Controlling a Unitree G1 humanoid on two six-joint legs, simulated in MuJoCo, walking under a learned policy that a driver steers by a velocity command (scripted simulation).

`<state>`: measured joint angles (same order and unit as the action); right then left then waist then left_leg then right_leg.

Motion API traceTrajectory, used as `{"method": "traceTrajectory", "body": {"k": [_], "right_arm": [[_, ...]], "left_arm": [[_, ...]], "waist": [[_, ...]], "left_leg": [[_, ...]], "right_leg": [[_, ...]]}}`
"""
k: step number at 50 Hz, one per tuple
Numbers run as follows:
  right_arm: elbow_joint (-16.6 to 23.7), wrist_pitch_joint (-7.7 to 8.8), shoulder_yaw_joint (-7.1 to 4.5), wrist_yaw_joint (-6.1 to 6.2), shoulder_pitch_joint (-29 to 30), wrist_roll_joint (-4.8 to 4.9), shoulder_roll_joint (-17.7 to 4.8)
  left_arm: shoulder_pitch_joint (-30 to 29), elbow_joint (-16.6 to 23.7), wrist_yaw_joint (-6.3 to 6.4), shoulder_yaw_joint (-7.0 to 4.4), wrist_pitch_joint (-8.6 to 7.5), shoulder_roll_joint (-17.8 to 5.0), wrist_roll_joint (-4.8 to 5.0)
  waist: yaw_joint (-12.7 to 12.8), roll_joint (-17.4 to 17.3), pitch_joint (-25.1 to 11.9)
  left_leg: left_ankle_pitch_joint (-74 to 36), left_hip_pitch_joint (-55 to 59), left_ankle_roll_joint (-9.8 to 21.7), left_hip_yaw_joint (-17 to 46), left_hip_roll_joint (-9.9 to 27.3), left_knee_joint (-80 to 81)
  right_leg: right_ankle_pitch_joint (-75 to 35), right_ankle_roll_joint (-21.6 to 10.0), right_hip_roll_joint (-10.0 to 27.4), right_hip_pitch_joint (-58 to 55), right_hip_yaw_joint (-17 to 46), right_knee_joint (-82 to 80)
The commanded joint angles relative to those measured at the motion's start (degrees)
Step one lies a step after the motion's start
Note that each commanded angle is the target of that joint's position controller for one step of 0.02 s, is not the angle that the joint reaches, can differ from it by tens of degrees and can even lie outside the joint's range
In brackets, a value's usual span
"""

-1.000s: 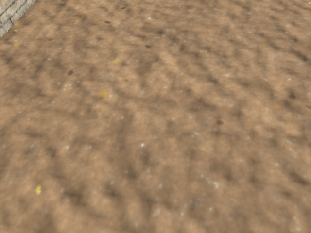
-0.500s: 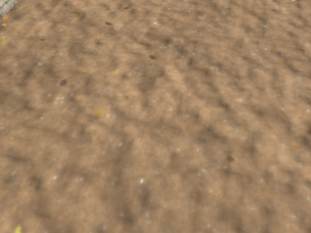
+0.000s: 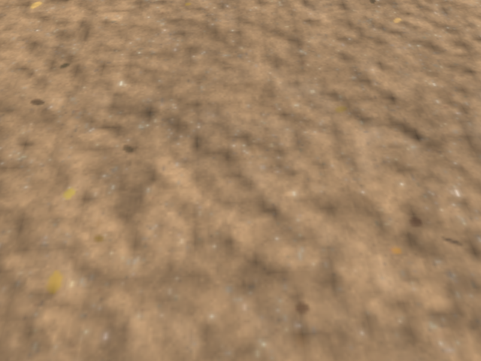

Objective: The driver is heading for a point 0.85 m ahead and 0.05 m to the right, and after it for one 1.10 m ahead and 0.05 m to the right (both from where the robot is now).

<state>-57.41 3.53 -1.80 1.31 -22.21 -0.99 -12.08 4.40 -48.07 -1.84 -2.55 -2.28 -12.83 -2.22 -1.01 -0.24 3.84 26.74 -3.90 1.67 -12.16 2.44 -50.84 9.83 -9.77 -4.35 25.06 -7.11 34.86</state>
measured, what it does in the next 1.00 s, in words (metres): walks ahead, turning right: left foot, then right foot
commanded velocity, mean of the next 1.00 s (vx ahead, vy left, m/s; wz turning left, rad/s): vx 0.23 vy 0.00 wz -0.29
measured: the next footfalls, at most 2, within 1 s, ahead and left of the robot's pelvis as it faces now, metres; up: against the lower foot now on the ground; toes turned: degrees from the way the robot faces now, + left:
left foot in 0.46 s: +0.43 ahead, +0.07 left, +0.00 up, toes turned -15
right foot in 0.82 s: +0.30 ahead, -0.11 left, +0.00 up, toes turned -13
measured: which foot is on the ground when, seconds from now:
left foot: up 0.00-0.44, down 0.46-1.00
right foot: down 0.00-0.46, up 0.48-0.80, down 0.82-1.00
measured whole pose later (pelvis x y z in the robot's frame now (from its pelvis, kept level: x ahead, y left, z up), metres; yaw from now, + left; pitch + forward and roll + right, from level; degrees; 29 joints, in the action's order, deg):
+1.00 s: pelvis +0.31 +0.00 +0.03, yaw -16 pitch -1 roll +0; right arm -55.2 0.0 -0.5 0.3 -14.9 -0.7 -12.6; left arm 15.4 -59.0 1.7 0.2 -0.4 -11.3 -0.5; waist -1.5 -1.4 0.2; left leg 6.2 -14.5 2.2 -1.9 -1.1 -22.0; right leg 14.0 -1.0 -2.2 7.8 2.0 23.2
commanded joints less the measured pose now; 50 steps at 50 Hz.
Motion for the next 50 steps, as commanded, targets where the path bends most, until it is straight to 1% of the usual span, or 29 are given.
{"method": "traceTrajectory", "body": {"k": [1, 2, 3, 5, 9, 11, 14, 17, 19, 21, 22, 23, 24, 25, 26, 27, 28, 30, 33, 37, 39, 41, 42, 43, 44, 45, 47, 49, 50], "right_arm": [[10.2, 2.33, -1.65, -1.21, 7.5, 0.05, -8.1], [10.5, 3.0, -1.47, -1.31, 7.9, 0.45, -8.0], [9.8, 2.8, -1.61, -1.2, 7.1, 0.14, -7.8], [9.7, 0.55, -1.42, -1.47, 5.2, -1.72, -6.8], [12.8, -1.56, -1.2, -2.1, 10.6, -1.84, -5.9], [14.8, -1.69, -1.14, -2.16, 15.8, -1.63, -6.3], [16.8, -1.43, -0.68, -2.06, 20.5, -1.06, -6.0], [17.6, -0.79, -0.03, -1.87, 22.8, -0.43, -5.8], [17.1, -0.29, -0.1, -1.57, 20.9, -0.44, -6.7], [14.4, 0.53, -1.05, -0.9, 12.4, -0.73, -9.6], [12.7, 1.53, -1.28, -0.49, 6.5, -1.02, -10.2], [12.2, 2.43, -1.68, 0.03, 0.4, -1.74, -13.4], [13.0, 1.73, -2.1, -0.48, 1.2, -1.32, -15.8], [13.4, 0.49, -1.82, -1.24, 0.8, 0.8, -13.4], [14.1, -0.11, -1.79, -0.82, 6.5, 1.37, -11.5], [15.4, -0.59, -0.13, -0.7, 11.6, 1.17, -6.2], [14.8, -0.73, 0.7, -0.55, 12.9, 0.58, -4.7], [13.0, -0.73, 0.68, -0.44, 12.1, -0.1, -5.9], [11.1, -0.32, 0.62, -0.57, 11.3, -0.39, -6.9], [9.8, -1.85, -0.06, -0.69, 10.0, -0.33, -8.8], [9.5, -3.01, -0.25, -0.55, 10.9, 0.01, -9.1], [8.7, -3.64, -0.06, -0.36, 9.3, 0.21, -8.1], [8.7, -3.62, 0.14, -0.55, 8.4, 0.41, -7.0], [8.3, -3.76, 0.27, -0.73, 7.3, 1.22, -5.3], [7.0, -3.76, 0.36, -0.89, 7.4, 0.89, -5.2], [6.0, -3.58, 0.36, -0.98, 6.4, 0.57, -4.9], [4.3, -3.24, 0.01, -0.99, 5.2, 0.27, -6.4], [2.9, -2.96, 0.22, -0.91, 5.0, 0.22, -5.9], [2.4, -2.95, 0.29, -0.86, 4.9, 0.26, -5.7]], "left_arm": [[17.4, -2.7, 1.24, -4.81, 1.04, -15.1, 1.83], [14.6, -2.5, 1.47, -4.1, 0.92, -11.8, 2.03], [11.9, -2.1, 1.66, -3.49, 0.66, -9.5, 1.84], [10.1, -1.7, 2.04, -2.71, -0.33, -7.8, 2.33], [14.1, -2.2, 1.8, -3.35, -1.56, -10.7, 2.35], [16.7, -2.4, 1.73, -3.34, -1.35, -10.6, 2.28], [19.6, -2.5, 2.06, -3.36, -0.69, -10.9, 2.19], [21.4, -2.8, 2.61, -2.97, -0.03, -10.1, 1.78], [20.8, -2.5, 3.07, -2.71, 0.14, -9.7, 1.27], [17.6, -1.6, 3.45, -2.98, -0.38, -11.1, 1.27], [15.8, -1.3, 3.25, -2.96, -0.83, -11.5, 2.0], [16.7, 0.9, 3.08, -2.02, -1.45, -8.4, 2.88], [27.8, -0.5, 3.6, -1.75, -1.0, -4.6, 4.04], [30.8, -2.7, 4.08, -2.22, -0.1, -7.8, 1.92], [28.6, -3.5, 3.92, -2.21, 0.93, -8.3, 1.71], [21.9, -2.7, 3.53, -2.14, 1.82, -9.4, 0.56], [18.0, -1.8, 2.83, -2.07, 2.52, -8.4, 0.69], [19.2, -2.8, 2.09, -1.38, 4.01, -6.1, 0.76], [19.2, -4.1, 2.53, -0.47, 4.75, -4.4, 0.96], [14.5, -4.5, 3.0, 0.14, 5.43, -4.9, 1.05], [14.7, -5.6, 3.01, 0.47, 5.04, -4.5, 1.07], [14.4, -6.2, 3.29, 0.85, 4.01, -4.7, 0.58], [14.4, -6.0, 3.62, 0.84, 3.21, -6.6, -0.15], [11.3, -6.5, 3.61, 0.76, 2.81, -7.8, 0.95], [9.5, -6.7, 3.45, 1.57, 2.14, -5.1, 1.27], [8.7, -7.2, 3.44, 1.82, 1.54, -4.6, 1.42], [9.5, -8.3, 3.73, 1.65, 1.09, -5.2, 1.77], [11.1, -9.5, 3.82, 1.6, 1.09, -4.9, 1.93], [12.8, -10.2, 3.77, 1.51, 1.19, -4.8, 1.82]], "waist": [[6.9, 3.0, -11.1], [4.9, 0.0, -5.6], [2.0, -2.9, -2.4], [-0.7, -1.3, -2.6], [0.1, 1.1, -2.5], [2.1, 2.4, -1.6], [4.0, 3.4, -1.8], [5.6, 4.8, -3.5], [4.9, 5.9, -4.1], [0.7, 6.3, -6.3], [-3.0, 4.0, -8.2], [-4.0, -2.4, -15.2], [1.4, -13.7, -22.0], [1.7, -6.8, -24.3], [2.4, -7.4, -20.7], [2.0, -2.3, -12.9], [2.2, -3.8, -8.3], [3.4, -6.0, -7.0], [3.9, -7.2, -8.1], [1.9, -9.1, -7.1], [2.7, -7.9, -5.3], [2.9, -4.5, -2.7], [2.1, -0.4, -2.2], [-0.7, 6.7, 0.7], [-1.1, 6.5, 0.6], [-1.9, 6.4, -0.1], [-1.7, 5.3, -0.5], [-0.9, 3.1, -0.3], [-0.2, 2.5, -1.4]], "left_leg": [[-2.2, -40.3, 0.2, 15.0, -0.6, -32.8], [-6.9, -38.6, 0.1, 14.4, 1.4, -27.5], [-8.4, -35.3, -0.4, 14.2, 3.1, -22.2], [-9.2, -29.1, -2.5, 14.1, 4.2, -16.6], [-14.6, -30.7, -5.0, 11.8, 4.0, -8.1], [-18.9, -33.4, -5.4, 11.5, 3.7, -2.4], [-22.8, -32.9, -5.1, 11.0, 1.1, 5.1], [-25.7, -29.3, -3.5, 9.9, -1.8, 12.1], [-25.2, -24.2, -1.8, 10.6, -3.1, 17.1], [-25.1, -14.6, 0.7, 11.7, -4.4, 22.3], [-34.4, -6.7, 1.9, 12.2, -2.6, 28.5], [-59.0, 7.0, 4.6, 22.0, 9.6, 24.5], [-92.4, 17.6, 13.8, 37.6, 24.9, 19.7], [-89.4, 15.7, 16.0, 39.8, 24.0, 20.1], [-64.7, 8.9, 17.6, 39.4, 23.1, 25.5], [-49.3, -0.3, 14.3, 33.5, 17.2, 30.1], [-44.6, -5.7, 11.7, 28.3, 13.5, 32.9], [-43.4, -11.7, 9.5, 21.7, 9.7, 35.0], [-39.7, -11.9, 9.0, 19.2, 8.1, 35.1], [-14.7, -13.2, 9.1, 22.4, 8.4, 37.8], [-5.1, -16.4, 7.8, 23.3, 8.0, 38.3], [1.0, -21.0, 3.8, 23.6, 7.2, 38.3], [-0.8, -21.7, 1.4, 22.2, 5.4, 35.0], [-6.9, -15.9, -0.1, 16.0, -0.1, 33.0], [-13.7, -7.0, -0.4, 15.4, -0.4, 30.5], [-16.6, -3.3, -0.2, 15.8, 0.2, 30.6], [-17.9, -2.5, 0.5, 16.9, 1.5, 30.8], [-17.6, -5.6, 0.8, 17.5, 2.0, 31.8], [-13.2, -6.5, 0.9, 17.0, 1.2, 31.6]], "right_leg": [[-0.3, -15.2, 22.9, -37.8, 41.6, -18.5], [-4.0, -12.5, 21.1, -29.8, 35.3, -20.0], [-9.1, -9.6, 17.8, -23.5, 30.2, -21.1], [-16.6, -7.5, 13.2, -17.3, 23.8, -21.9], [-21.2, -6.4, 10.0, -14.9, 21.1, -22.8], [-20.4, -5.1, 9.4, -16.5, 21.8, -22.9], [-35.7, -2.5, 8.3, -19.6, 20.6, -18.0], [-41.7, -0.1, 7.8, -23.0, 19.4, -14.4], [-42.5, 1.4, 8.2, -24.1, 20.5, -11.3], [-46.6, 3.4, 8.6, -24.3, 22.1, -4.1], [-42.7, 4.4, 6.4, -22.7, 20.8, 4.0], [-20.4, 5.9, 3.0, -14.8, 18.6, 17.7], [28.8, 7.0, -6.4, -4.2, 14.3, 34.0], [27.9, 7.0, -4.7, -2.0, 16.8, 39.2], [23.0, 7.9, -2.8, 0.7, 15.8, 41.6], [19.6, 8.5, -0.3, 0.3, 15.0, 37.4], [17.9, 9.2, 0.7, -1.0, 14.9, 32.9], [14.8, 10.1, 0.9, -7.4, 13.0, 26.8], [15.5, 10.6, 1.0, -10.9, 10.4, 15.3], [12.8, 9.8, 2.4, -13.2, 8.2, 4.5], [8.6, 8.8, 2.3, -16.8, 6.9, -2.8], [4.0, 6.9, 4.3, -21.0, 10.3, -12.6], [6.5, 5.4, 10.2, -20.8, 17.8, -17.3], [13.3, 3.6, 13.1, -9.6, 22.2, -20.3], [16.3, 4.3, 13.4, -3.7, 22.4, -22.9], [15.9, 5.6, 12.0, -2.5, 20.7, -23.0], [11.7, 6.9, 9.7, -4.9, 17.9, -22.0], [7.2, 6.5, 8.9, -9.0, 16.5, -20.1], [11.2, 6.0, 8.5, -10.5, 16.4, -20.0]]}}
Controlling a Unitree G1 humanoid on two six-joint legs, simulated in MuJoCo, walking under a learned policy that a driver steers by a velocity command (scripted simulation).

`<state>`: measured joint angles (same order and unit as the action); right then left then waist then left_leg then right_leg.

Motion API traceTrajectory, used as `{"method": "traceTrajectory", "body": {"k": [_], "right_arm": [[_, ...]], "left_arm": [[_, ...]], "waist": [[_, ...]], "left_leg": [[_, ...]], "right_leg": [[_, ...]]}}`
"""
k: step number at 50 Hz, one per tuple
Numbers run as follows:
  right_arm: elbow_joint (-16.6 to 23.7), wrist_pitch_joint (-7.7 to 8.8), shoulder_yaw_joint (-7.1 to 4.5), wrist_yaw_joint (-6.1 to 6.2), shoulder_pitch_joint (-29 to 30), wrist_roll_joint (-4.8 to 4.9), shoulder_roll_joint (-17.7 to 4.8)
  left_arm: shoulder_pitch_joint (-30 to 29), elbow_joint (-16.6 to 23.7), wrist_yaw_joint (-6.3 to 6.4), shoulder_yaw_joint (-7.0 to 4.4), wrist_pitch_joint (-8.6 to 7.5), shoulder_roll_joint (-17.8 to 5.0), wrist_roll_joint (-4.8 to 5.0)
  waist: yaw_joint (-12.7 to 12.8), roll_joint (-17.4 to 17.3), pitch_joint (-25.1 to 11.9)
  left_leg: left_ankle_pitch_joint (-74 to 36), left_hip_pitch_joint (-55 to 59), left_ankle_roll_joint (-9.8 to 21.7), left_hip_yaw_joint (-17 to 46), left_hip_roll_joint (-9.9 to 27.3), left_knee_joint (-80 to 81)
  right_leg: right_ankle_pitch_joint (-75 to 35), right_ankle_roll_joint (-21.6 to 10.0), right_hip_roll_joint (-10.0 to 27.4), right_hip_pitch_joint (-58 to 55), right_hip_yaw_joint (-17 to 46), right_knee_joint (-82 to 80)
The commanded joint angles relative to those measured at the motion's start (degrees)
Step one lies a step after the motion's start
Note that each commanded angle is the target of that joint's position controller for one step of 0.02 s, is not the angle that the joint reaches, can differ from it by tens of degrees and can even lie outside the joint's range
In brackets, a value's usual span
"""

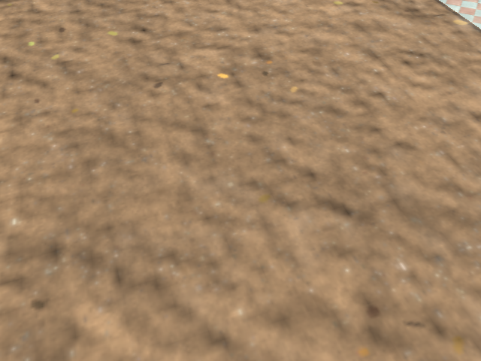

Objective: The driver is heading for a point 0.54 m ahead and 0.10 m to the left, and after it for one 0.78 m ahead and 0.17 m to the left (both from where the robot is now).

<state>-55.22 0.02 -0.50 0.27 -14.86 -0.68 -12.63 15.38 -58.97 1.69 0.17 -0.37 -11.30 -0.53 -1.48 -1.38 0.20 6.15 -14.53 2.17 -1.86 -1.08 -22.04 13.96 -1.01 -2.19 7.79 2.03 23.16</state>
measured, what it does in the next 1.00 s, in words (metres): walks ahead: right foot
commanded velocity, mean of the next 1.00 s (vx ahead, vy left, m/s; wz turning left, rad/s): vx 0.40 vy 0.00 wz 0.06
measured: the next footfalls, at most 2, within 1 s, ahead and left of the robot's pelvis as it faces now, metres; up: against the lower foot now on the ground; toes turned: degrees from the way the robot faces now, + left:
right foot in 0.74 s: +0.46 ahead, -0.06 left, +0.00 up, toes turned -3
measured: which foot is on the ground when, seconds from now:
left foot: down 0.00-0.76, up 0.78-1.00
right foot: down 0.00-0.26, up 0.28-0.72, down 0.74-1.00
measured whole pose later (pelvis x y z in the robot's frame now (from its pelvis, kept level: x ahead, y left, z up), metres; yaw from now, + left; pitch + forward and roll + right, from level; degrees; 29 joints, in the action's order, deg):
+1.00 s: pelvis +0.42 +0.00 +0.00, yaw +6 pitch -1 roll -1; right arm -55.7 1.1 -3.4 -1.5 -13.6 -1.7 -12.4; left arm 19.4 -58.8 0.5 -3.0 -6.1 -11.6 -0.9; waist -0.1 -2.0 2.8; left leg 9.5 -34.9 4.4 1.0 5.4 -62.4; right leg 11.0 -6.0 -3.8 5.4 -11.1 16.5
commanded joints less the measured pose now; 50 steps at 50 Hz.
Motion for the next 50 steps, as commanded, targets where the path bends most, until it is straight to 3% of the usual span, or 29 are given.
{"method": "traceTrajectory", "body": {"k": [1, 3, 5, 6, 9, 10, 12, 13, 14, 15, 16, 17, 18, 20, 23, 27, 31, 34, 36, 37, 38, 39, 40, 41, 42, 44, 48, 50], "right_arm": [[0.1, 0.47, -1.16, 0.19, -2.0, -0.08, -5.3], [0.6, 0.16, -1.43, -0.09, -0.1, -0.48, -5.4], [1.7, 0.5, -1.02, -0.69, 2.2, -1.16, -2.8], [2.1, 0.91, -1.19, -0.85, 2.6, -1.47, -3.2], [2.9, 2.56, -1.92, -1.4, 2.1, -1.06, -4.6], [2.9, 3.01, -2.05, -1.47, 1.6, -0.72, -4.3], [0.0, 3.56, -2.37, -1.27, -6.1, -0.31, -3.0], [-2.2, 3.93, -3.03, -0.81, -12.6, -0.53, -4.3], [-3.5, 4.43, -4.38, -0.1, -19.4, -1.17, -9.8], [-5.3, 3.96, -5.09, -0.33, -23.9, -0.51, -12.7], [-3.9, 3.66, -4.17, -0.29, -17.9, -0.77, -9.5], [-2.0, 3.95, -3.68, -0.49, -12.7, -0.78, -7.6], [-1.1, 4.32, -3.44, -0.46, -10.0, -0.7, -6.9], [-1.5, 5.19, -2.7, -0.14, -9.8, -0.37, -5.0], [-3.9, 5.72, -2.17, 0.12, -14.8, -0.07, -4.2], [-5.0, 5.68, -1.62, 0.3, -16.3, -0.23, -3.7], [-5.9, 5.81, -1.74, 0.54, -17.0, -0.35, -4.7], [-6.1, 5.87, -2.09, 0.78, -14.4, -0.4, -5.8], [-5.9, 5.4, -2.45, 0.86, -12.4, -0.44, -6.7], [-5.2, 5.26, -2.06, 0.59, -12.8, -0.09, -5.5], [-3.5, 5.08, -0.83, -0.03, -17.5, 1.35, 0.6], [-4.3, 4.69, -2.13, -0.02, -18.6, 1.13, -2.7], [-2.9, 4.33, -2.83, 0.07, -12.9, 0.33, -4.8], [-2.1, 4.5, -2.71, -0.3, -9.3, 0.01, -4.0], [-2.3, 4.16, -2.74, -0.49, -8.7, -0.2, -2.7], [-2.8, 2.62, -2.73, -1.19, -10.4, -1.36, -0.9], [0.1, 0.82, -3.1, -1.93, -4.0, -1.1, -0.8], [1.8, 0.66, -3.15, -2.25, 0.5, -0.84, -1.0]], "left_arm": [[3.0, 0.2, 0.18, -1.65, -0.47, -7.1, 0.01], [4.7, 0.2, 0.02, -2.52, 0.05, -8.9, -0.11], [6.2, -0.4, 0.12, -3.51, -0.09, -10.6, -0.12], [5.9, -0.4, 0.1, -3.78, -0.42, -10.4, -0.2], [4.7, -0.4, -0.29, -4.23, -1.87, -10.0, -0.41], [3.9, -0.4, -0.44, -4.33, -2.23, -9.8, -0.24], [1.5, 0.0, -0.66, -4.56, -2.45, -9.6, 0.04], [1.0, 0.4, -0.73, -4.24, -2.75, -8.2, -0.32], [-0.4, 2.5, -1.41, -2.95, -3.27, -3.6, 0.16], [-1.9, 4.3, -1.86, -3.41, -3.51, -5.3, -0.89], [-3.0, 4.3, -2.24, -3.82, -3.39, -7.0, -1.99], [-3.2, 3.8, -2.9, -3.58, -3.58, -5.8, -1.59], [-2.7, 3.4, -3.35, -3.41, -3.85, -5.0, -1.15], [-2.6, 2.9, -3.81, -3.41, -3.53, -4.8, -1.69], [-5.9, 4.0, -3.81, -3.26, -2.65, -4.2, -1.62], [-16.0, 8.2, -3.8, -2.35, -2.35, -2.8, -1.19], [-20.8, 10.8, -3.66, -1.84, -2.41, -2.8, -0.58], [-16.2, 10.4, -2.88, -2.7, -2.88, -4.8, -0.57], [-1.3, 5.6, -1.93, -4.16, -3.68, -6.9, -0.68], [7.5, 3.4, -1.28, -5.3, -4.22, -9.8, -1.89], [12.8, 3.4, -1.01, -6.58, -4.32, -15.3, -3.33], [9.4, 3.9, -1.72, -6.67, -3.45, -14.7, -1.43], [2.0, 5.1, -1.84, -5.8, -3.3, -11.1, -0.23], [-2.4, 6.0, -2.06, -4.76, -3.86, -7.1, 0.0], [-3.9, 5.8, -1.99, -4.23, -4.46, -5.3, -0.29], [-2.1, 4.2, -1.4, -3.49, -5.52, -3.2, -0.35], [2.6, 3.0, -1.11, -3.91, -6.83, -5.4, -0.35], [4.6, 2.7, -0.97, -3.77, -6.82, -5.2, -0.41]], "waist": [[0.8, 3.8, 2.8], [2.4, 5.4, 5.9], [3.5, 9.9, 9.1], [3.6, 9.7, 9.4], [2.2, 7.9, 8.3], [1.5, 7.7, 7.9], [-2.3, 5.5, 6.4], [-4.5, 1.7, 4.8], [-6.8, -12.2, 2.7], [-6.5, -16.7, 3.1], [-2.8, -6.9, 6.4], [-0.8, -2.3, 7.6], [0.6, -1.5, 7.1], [1.2, -2.3, 5.6], [0.6, -2.7, 4.6], [-0.9, -3.2, 6.7], [-1.5, -4.3, 7.7], [1.8, -4.0, 5.3], [8.0, -2.7, -2.4], [10.9, -0.3, -7.3], [8.6, 10.4, -15.1], [7.5, 10.0, -16.6], [4.5, 5.2, -6.4], [3.6, 2.7, -0.5], [1.8, 2.4, 2.2], [-0.5, 3.9, 2.7], [-0.6, 3.7, 4.1], [0.2, 3.7, 5.1]], "left_leg": [[13.6, 2.1, 0.6, 5.5, 3.2, 1.1], [23.1, -5.1, 1.3, 3.2, 0.6, -3.7], [16.3, -11.4, 0.9, -0.9, -0.6, -13.5], [14.7, -13.7, 1.2, -0.3, 1.3, -17.3], [16.4, -14.3, 2.0, 0.4, 3.4, -16.5], [15.3, -10.3, 2.1, -0.7, 2.7, -13.4], [10.4, 5.6, 2.1, -3.7, -0.6, -4.3], [11.9, 15.3, 2.4, -0.1, 0.7, -1.4], [26.7, 23.0, 6.0, 21.3, 13.8, 9.7], [32.6, 23.7, 10.3, 38.8, 22.8, 16.0], [33.3, 18.3, 10.8, 35.9, 22.5, 14.9], [30.0, 14.4, 9.8, 30.6, 20.1, 14.8], [24.4, 12.9, 8.4, 25.5, 17.8, 15.8], [10.5, 13.5, 7.2, 17.4, 14.2, 16.1], [-8.1, 16.7, 7.6, 11.0, 12.7, 14.1], [-16.9, 14.8, 8.0, 6.5, 10.9, 14.2], [-22.3, 14.8, 8.1, 4.9, 11.8, 14.2], [-38.9, 18.1, 7.0, 3.5, 13.3, 7.6], [-46.2, 17.7, 5.3, 1.3, 11.6, -9.7], [-32.4, 7.5, 4.7, 1.0, 9.5, -23.8], [4.5, -9.7, 2.8, -1.9, 1.5, -45.4], [22.7, -17.7, 3.5, 4.1, -2.8, -55.7], [16.9, -21.1, 4.1, 5.6, 1.9, -55.9], [12.3, -19.8, 4.1, 5.2, 4.1, -52.4], [10.3, -17.2, 4.1, 5.3, 5.6, -49.4], [8.9, -12.8, 3.1, 5.2, 6.8, -46.3], [2.7, -19.7, 2.2, 3.9, 7.8, -42.8], [-1.6, -23.7, 1.7, 3.1, 7.8, -39.0]], "right_leg": [[14.0, -3.9, 5.9, 6.7, 7.5, -8.1], [28.1, -7.0, 8.0, 7.1, 11.8, -10.6], [31.9, -10.8, 15.3, 4.7, 20.0, -16.4], [29.1, -12.2, 17.7, 3.5, 21.7, -17.5], [19.0, -12.2, 17.3, -0.3, 18.0, -15.3], [16.3, -11.4, 15.7, 1.0, 15.5, -14.1], [12.8, -9.3, 11.7, 9.2, 9.9, -8.2], [10.2, -8.0, 9.0, 15.1, 6.7, -0.8], [9.6, -4.9, 1.5, 25.0, -1.8, 17.8], [17.1, -4.7, -2.1, 33.3, -4.0, 30.3], [13.8, -5.7, 2.3, 34.3, -0.2, 37.4], [8.1, -5.9, 4.4, 33.5, 0.6, 38.6], [3.8, -5.4, 5.8, 31.9, 0.3, 37.8], [-1.4, -3.8, 6.6, 30.3, -1.5, 36.3], [-4.0, -2.0, 6.4, 33.1, -4.1, 34.8], [-8.1, -0.5, 5.2, 32.9, -7.0, 23.7], [-11.2, -2.2, 3.4, 26.1, -8.9, 12.7], [-8.5, -5.4, 1.2, 18.3, -8.8, 9.6], [-7.8, -7.7, -1.7, 2.7, -9.4, 5.4], [-3.8, -9.7, 4.9, -11.3, -2.1, 4.3], [6.5, -14.7, 22.7, -25.6, 23.4, 0.7], [12.8, -18.1, 27.0, -23.8, 39.8, -8.9], [18.0, -15.5, 24.8, -14.6, 30.3, -10.6], [13.9, -13.6, 22.3, -5.6, 22.4, -13.3], [7.9, -11.1, 19.6, -0.2, 16.1, -14.7], [-1.3, -8.8, 16.7, 4.7, 7.2, -15.7], [-8.8, -7.8, 15.5, 2.6, -1.1, -17.4], [-12.1, -6.8, 14.6, 0.6, -4.4, -17.6]]}}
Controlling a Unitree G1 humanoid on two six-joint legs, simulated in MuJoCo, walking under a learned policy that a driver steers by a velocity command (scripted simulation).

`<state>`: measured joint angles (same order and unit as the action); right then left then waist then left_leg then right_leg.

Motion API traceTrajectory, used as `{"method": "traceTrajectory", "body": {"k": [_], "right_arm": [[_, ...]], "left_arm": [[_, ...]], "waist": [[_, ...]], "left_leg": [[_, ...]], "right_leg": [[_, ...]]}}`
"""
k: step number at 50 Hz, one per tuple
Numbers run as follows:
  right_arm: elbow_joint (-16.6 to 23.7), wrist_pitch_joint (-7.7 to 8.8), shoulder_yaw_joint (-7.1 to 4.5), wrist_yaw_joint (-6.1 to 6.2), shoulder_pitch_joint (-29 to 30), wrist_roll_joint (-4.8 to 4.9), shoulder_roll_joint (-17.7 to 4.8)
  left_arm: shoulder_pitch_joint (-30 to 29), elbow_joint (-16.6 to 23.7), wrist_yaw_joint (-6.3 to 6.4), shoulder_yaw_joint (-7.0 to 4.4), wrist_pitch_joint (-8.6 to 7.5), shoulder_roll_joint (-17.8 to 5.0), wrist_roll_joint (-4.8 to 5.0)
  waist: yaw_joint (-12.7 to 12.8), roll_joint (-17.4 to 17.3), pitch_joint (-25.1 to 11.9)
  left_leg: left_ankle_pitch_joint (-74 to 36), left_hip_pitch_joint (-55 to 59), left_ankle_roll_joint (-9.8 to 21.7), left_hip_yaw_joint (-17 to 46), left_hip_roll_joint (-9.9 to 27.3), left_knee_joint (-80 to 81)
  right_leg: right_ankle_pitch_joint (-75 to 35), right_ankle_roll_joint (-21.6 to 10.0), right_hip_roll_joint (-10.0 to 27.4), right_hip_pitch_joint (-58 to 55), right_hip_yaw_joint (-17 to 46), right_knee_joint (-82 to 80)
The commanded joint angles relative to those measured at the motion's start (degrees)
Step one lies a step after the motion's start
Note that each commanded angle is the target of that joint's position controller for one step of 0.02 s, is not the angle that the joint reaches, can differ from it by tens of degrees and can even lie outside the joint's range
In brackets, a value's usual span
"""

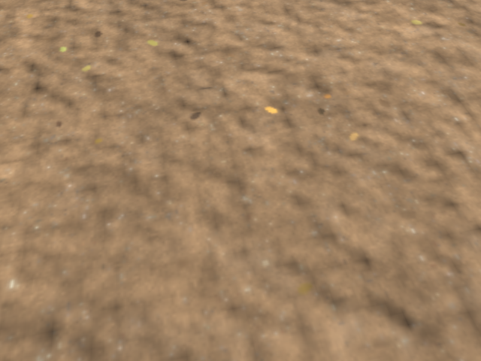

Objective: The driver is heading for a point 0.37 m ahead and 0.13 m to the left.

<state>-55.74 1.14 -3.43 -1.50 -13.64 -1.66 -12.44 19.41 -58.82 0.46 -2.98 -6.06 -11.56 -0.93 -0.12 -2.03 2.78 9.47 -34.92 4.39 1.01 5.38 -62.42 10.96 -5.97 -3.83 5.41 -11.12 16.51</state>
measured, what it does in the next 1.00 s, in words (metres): walks ahead, turning left: left foot, then right foot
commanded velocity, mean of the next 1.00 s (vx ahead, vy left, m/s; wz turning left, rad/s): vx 0.25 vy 0.00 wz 0.26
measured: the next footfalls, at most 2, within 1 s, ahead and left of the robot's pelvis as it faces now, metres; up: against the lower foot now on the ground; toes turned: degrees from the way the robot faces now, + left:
left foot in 0.30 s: +0.30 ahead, +0.10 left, +0.00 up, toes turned +16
right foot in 0.78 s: +0.48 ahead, -0.02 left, +0.00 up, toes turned +13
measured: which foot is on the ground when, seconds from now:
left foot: up 0.00-0.28, down 0.30-1.00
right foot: down 0.00-0.32, up 0.34-0.76, down 0.78-1.00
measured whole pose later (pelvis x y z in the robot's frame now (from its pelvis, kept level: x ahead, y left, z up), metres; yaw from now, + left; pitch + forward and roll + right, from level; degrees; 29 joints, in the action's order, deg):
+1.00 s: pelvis +0.37 +0.04 -0.01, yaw +16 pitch -2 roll +0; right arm -62.1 -0.9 -0.4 1.9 -14.1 -1.0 -10.5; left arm 13.1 -58.0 2.3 -0.1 -0.1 -9.3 -0.4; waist -0.6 -1.1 2.3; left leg 16.5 -5.9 1.6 -0.1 -1.5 -25.2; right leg 9.1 -2.8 -1.3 14.5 -4.2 24.9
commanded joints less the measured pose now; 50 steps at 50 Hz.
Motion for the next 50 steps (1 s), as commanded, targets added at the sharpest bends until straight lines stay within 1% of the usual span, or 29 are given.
{"method": "traceTrajectory", "body": {"k": [1, 5, 9, 12, 14, 15, 16, 17, 18, 19, 20, 21, 22, 25, 29, 33, 37, 38, 39, 40, 41, 42, 43, 44, 46, 47, 48, 49, 50], "right_arm": [[3.1, -0.36, -0.15, -0.63, 1.4, 0.24, -1.1], [6.1, 0.03, 0.69, -1.16, 9.4, 0.29, 0.0], [8.8, 0.25, 0.98, -1.33, 14.4, -0.02, -0.2], [8.0, 0.11, 0.1, -1.01, 9.8, -0.24, -2.0], [5.5, 0.43, -1.32, -0.63, 0.2, -0.41, -4.6], [3.1, 1.05, -2.45, -0.12, -7.5, -1.35, -6.7], [3.1, 1.29, -3.96, 0.74, -9.9, -2.02, -12.4], [4.3, 0.77, -4.45, 0.77, -8.4, -0.44, -15.3], [4.0, 0.54, -3.82, 1.39, -6.4, 1.01, -13.2], [3.9, 0.95, -2.86, 1.59, -3.3, 1.22, -9.8], [4.1, 1.24, -2.06, 1.62, -0.5, 1.19, -7.0], [4.1, 1.53, -1.45, 1.92, 1.1, 1.59, -5.4], [4.0, 1.95, -0.93, 2.02, 1.4, 1.56, -4.7], [2.7, 2.97, -0.9, 1.98, -1.0, 1.08, -7.0], [1.9, 2.49, 0.01, 2.22, -2.3, 0.89, -6.3], [0.2, 1.91, 0.67, 2.83, -4.5, 0.5, -5.9], [-1.2, 1.36, 1.15, 3.36, -3.8, 0.33, -5.4], [-1.4, 1.27, 1.29, 3.53, -2.9, 0.66, -5.2], [-1.5, 1.36, 1.42, 3.64, -2.5, 1.09, -5.2], [-1.1, 1.65, 1.69, 3.68, -4.4, 1.21, -4.6], [-3.6, 0.63, 1.92, 3.49, -13.0, 1.94, -1.7], [-4.6, -0.66, 1.64, 3.98, -11.7, 1.6, -3.1], [-4.5, -1.37, 1.43, 4.02, -8.9, 1.38, -3.4], [-4.5, -1.86, 1.55, 3.8, -6.9, 1.29, -2.6], [-5.6, -2.48, 2.16, 3.43, -7.4, 1.09, -0.8], [-6.5, -2.47, 2.48, 3.42, -7.6, 0.74, -0.5], [-6.6, -2.3, 2.51, 3.47, -7.1, 0.27, -1.7], [-6.7, -2.09, 2.57, 3.45, -5.9, 0.29, -2.5], [-7.2, -1.77, 2.76, 3.4, -5.8, 0.49, -2.0]], "left_arm": [[1.5, 2.4, 0.33, -0.49, -1.15, -4.7, 0.04], [4.7, 1.6, 0.93, -0.19, -1.05, -5.0, 0.16], [8.7, 0.1, 1.83, -0.29, -0.17, -6.0, -0.18], [7.5, 0.3, 2.6, -0.89, 0.74, -8.2, -0.47], [6.1, 1.4, 2.33, -1.5, 1.69, -9.9, -0.73], [4.7, 2.3, 1.85, -1.55, 1.83, -9.8, -0.25], [5.7, 4.9, 1.2, -0.49, 1.64, -4.6, 0.77], [4.9, 8.1, 0.75, -0.75, 1.38, -5.1, 1.56], [-0.2, 8.5, 0.81, -0.89, 1.16, -6.4, 1.02], [-0.5, 8.5, 0.85, -0.56, 0.68, -5.5, 1.37], [0.6, 7.2, 0.94, -0.69, 0.95, -5.3, 0.83], [1.3, 6.9, 0.91, -0.86, 1.95, -5.4, -0.46], [2.7, 6.4, 0.74, -0.83, 3.15, -4.7, -1.15], [3.4, 6.2, 0.19, -0.67, 4.84, -3.2, -0.85], [-2.0, 7.3, 0.2, -0.34, 5.28, -3.6, -0.46], [-6.4, 8.0, 0.94, 0.18, 5.33, -3.6, -0.02], [-4.7, 6.5, 1.94, 0.26, 4.89, -3.9, -0.08], [-2.6, 5.5, 2.15, 0.34, 4.58, -3.5, -0.19], [0.4, 4.3, 2.32, 0.43, 3.9, -3.7, -0.47], [3.7, 3.4, 2.56, -0.16, 3.12, -7.3, -0.82], [2.2, 3.2, 2.44, -0.03, 3.48, -8.3, 0.07], [0.6, 3.7, 1.96, 1.08, 4.03, -4.8, 0.41], [-1.4, 3.8, 1.68, 1.53, 4.2, -4.1, -0.28], [-3.9, 4.1, 1.82, 1.79, 4.54, -4.2, -0.71], [-7.5, 3.8, 2.4, 2.02, 5.14, -4.5, -0.2], [-7.5, 3.5, 2.3, 1.75, 5.43, -5.1, 0.19], [-6.6, 3.2, 2.09, 1.5, 5.57, -5.4, 0.65], [-5.3, 2.7, 1.88, 1.41, 5.76, -5.1, 1.1], [-5.1, 2.1, 1.72, 1.3, 5.83, -4.8, 1.12]], "waist": [[-0.7, 4.4, 2.9], [1.1, 4.8, 3.7], [2.4, 5.1, 3.8], [-0.7, 8.0, 0.2], [-4.8, 8.7, -5.2], [-9.0, 5.8, -8.4], [-7.6, -4.0, -13.7], [-5.4, -7.0, -18.2], [-4.8, 2.1, -12.1], [-3.1, 2.6, -6.9], [-0.6, 5.2, -3.7], [0.9, 4.3, -2.3], [2.0, 3.1, -2.7], [3.1, 0.9, -4.3], [1.3, -2.7, -4.7], [-0.9, -3.5, -4.4], [-0.4, -3.1, -2.7], [0.9, -2.2, -2.4], [2.8, 0.2, -3.0], [2.0, 4.4, -6.7], [-1.7, 12.4, -10.0], [-0.3, 12.7, -9.9], [-0.4, 11.2, -6.6], [-1.0, 9.5, -5.4], [-3.5, 9.2, -3.4], [-3.3, 8.4, -2.6], [-2.0, 7.0, -1.9], [-0.5, 5.3, 0.8], [-0.3, 3.3, 2.9]], "left_leg": [[-7.0, -4.1, -0.7, -0.5, 1.1, 4.2], [-11.7, -2.8, -0.9, -5.2, -0.6, 17.4], [-8.0, -1.9, 1.3, -9.3, -3.0, 25.0], [0.7, 5.9, 4.9, -12.1, -7.8, 26.0], [5.5, 16.9, 8.0, -11.4, -10.9, 29.1], [1.8, 28.8, 10.2, -7.1, -9.4, 36.0], [-5.3, 45.1, 15.5, 13.7, 7.1, 35.9], [-23.3, 51.8, 23.7, 38.6, 18.2, 42.3], [-33.1, 46.2, 21.0, 25.8, 16.3, 42.4], [-39.5, 39.2, 18.2, 18.9, 14.0, 42.9], [-40.4, 33.4, 14.5, 13.1, 10.5, 44.4], [-40.8, 29.4, 12.4, 9.2, 8.0, 45.6], [-42.6, 26.8, 10.9, 6.6, 6.4, 46.1], [-52.8, 27.1, 9.2, 2.4, 3.9, 45.6], [-51.4, 29.9, 5.5, -0.6, 1.7, 45.2], [-49.3, 33.1, 5.4, 0.0, 3.1, 44.0], [-46.8, 33.4, 6.6, 2.7, 5.3, 39.8], [-44.6, 32.5, 5.7, 2.9, 5.0, 37.6], [-39.7, 29.7, 3.5, 2.8, 3.6, 34.9], [-25.2, 26.0, 1.1, 1.9, 0.4, 31.1], [5.0, 24.2, -0.6, -0.4, -5.6, 27.0], [20.4, 24.2, -0.5, -0.4, -7.4, 26.3], [23.0, 24.0, -0.5, 0.5, -7.6, 25.8], [21.9, 24.8, -0.7, 0.8, -7.5, 27.0], [10.0, 29.8, -1.4, 0.5, -6.0, 36.8], [4.1, 31.4, -1.9, 1.2, -5.5, 41.0], [2.5, 31.5, -2.2, 2.7, -3.9, 42.9], [5.5, 27.6, -2.1, 3.7, -2.6, 43.3], [6.5, 24.0, -2.0, 3.9, -2.2, 43.7]], "right_leg": [[-11.2, -1.4, 15.8, 2.2, 7.2, -10.8], [-21.3, -0.2, 15.4, -1.7, 2.0, -9.3], [-34.2, 0.1, 17.5, -10.6, -1.2, -5.1], [-57.8, 0.5, 18.8, -14.3, -3.7, 5.5], [-58.7, -0.3, 19.4, -12.5, -3.9, 21.7], [-47.5, 1.0, 18.2, -4.5, -4.5, 36.2], [-5.6, 3.5, 11.9, 14.8, -4.3, 56.5], [21.6, 5.3, 1.1, 29.5, 5.5, 70.8], [14.6, 5.0, 6.3, 32.6, 11.5, 68.6], [11.4, 4.9, 7.6, 31.1, 11.5, 64.1], [10.2, 5.0, 9.0, 28.1, 11.6, 58.8], [9.6, 5.4, 9.4, 25.2, 11.5, 55.3], [8.7, 5.7, 9.3, 21.8, 11.4, 52.6], [5.0, 6.7, 7.7, 21.1, 10.1, 46.5], [-1.1, 6.7, 7.3, 22.3, 8.8, 36.0], [-3.0, 5.9, 6.5, 20.6, 8.4, 26.7], [1.6, 3.7, 5.3, 15.2, 8.8, 18.1], [-0.8, 2.9, 5.2, 11.6, 8.9, 12.6], [-13.1, 2.3, 6.9, 4.4, 10.8, 5.0], [-36.0, 0.9, 13.8, -4.4, 17.6, 6.0], [-52.4, -7.7, 22.3, -6.5, 24.8, 8.5], [-47.0, -10.6, 24.6, -3.1, 28.6, 6.0], [-37.8, -10.2, 23.2, 1.0, 27.9, 3.5], [-27.9, -8.4, 21.0, 3.8, 26.2, 1.8], [-12.1, -2.7, 16.1, 9.3, 21.2, -0.4], [-4.4, 0.0, 13.8, 10.3, 19.8, -0.9], [3.0, 2.0, 12.4, 10.9, 19.4, -1.7], [8.1, 2.9, 10.7, 10.8, 18.4, -2.7], [6.3, 3.0, 10.1, 8.3, 17.6, -2.3]]}}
